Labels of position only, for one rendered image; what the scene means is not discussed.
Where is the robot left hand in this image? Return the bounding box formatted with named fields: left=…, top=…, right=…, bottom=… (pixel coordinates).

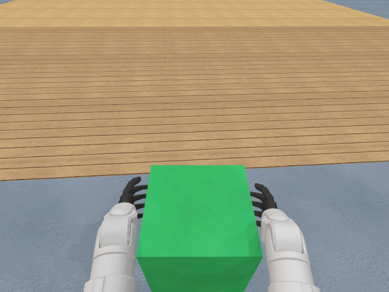
left=119, top=176, right=148, bottom=219

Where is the robot right forearm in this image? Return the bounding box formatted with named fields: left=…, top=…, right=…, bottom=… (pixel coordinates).
left=261, top=209, right=320, bottom=292

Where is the robot left forearm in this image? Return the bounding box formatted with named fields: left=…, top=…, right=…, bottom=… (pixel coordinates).
left=83, top=203, right=138, bottom=292

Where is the robot right hand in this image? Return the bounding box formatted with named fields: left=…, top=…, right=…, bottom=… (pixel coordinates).
left=250, top=183, right=278, bottom=227

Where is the carton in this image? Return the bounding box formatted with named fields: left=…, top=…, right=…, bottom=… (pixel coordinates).
left=136, top=165, right=263, bottom=292

